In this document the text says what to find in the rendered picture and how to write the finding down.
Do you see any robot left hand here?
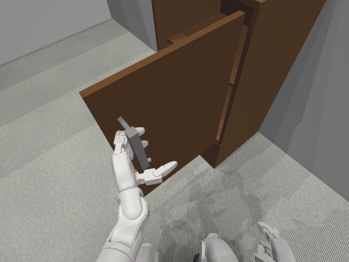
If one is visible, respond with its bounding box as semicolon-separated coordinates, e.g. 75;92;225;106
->
111;127;177;193

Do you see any left robot thigh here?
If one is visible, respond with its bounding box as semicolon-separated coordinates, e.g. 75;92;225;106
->
135;247;159;262

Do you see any left robot forearm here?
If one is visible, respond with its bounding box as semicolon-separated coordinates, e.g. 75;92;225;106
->
96;187;150;262

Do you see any right robot thigh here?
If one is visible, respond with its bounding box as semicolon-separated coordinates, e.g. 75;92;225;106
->
199;237;239;262

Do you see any handle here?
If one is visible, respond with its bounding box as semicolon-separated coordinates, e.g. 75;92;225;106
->
117;117;149;170

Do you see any robot right hand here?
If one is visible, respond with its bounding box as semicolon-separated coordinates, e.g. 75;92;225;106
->
254;222;296;262

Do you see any cupboard door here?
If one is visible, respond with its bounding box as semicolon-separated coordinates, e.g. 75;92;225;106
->
79;10;245;197

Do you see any robot thigh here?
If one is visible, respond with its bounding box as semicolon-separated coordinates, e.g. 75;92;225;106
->
199;237;239;262
135;247;159;262

